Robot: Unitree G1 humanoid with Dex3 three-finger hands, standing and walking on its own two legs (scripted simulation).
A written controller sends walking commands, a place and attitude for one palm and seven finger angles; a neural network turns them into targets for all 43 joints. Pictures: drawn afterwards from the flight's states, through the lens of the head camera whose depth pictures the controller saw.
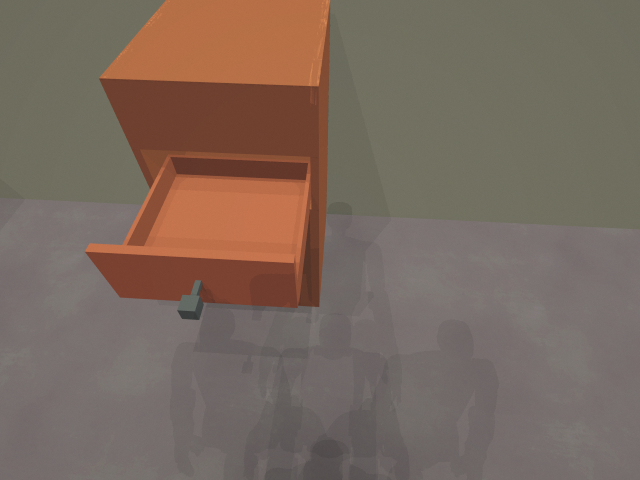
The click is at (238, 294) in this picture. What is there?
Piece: drawer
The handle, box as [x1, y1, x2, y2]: [177, 280, 203, 319]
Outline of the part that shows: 200,280 195,280 190,295 182,295 177,310 182,318 199,318 203,305 198,295 202,283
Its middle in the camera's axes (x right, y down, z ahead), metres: -0.25 +0.12 +0.74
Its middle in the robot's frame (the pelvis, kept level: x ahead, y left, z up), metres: +0.45 +0.27 -0.18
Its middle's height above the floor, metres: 0.60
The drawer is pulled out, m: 0.30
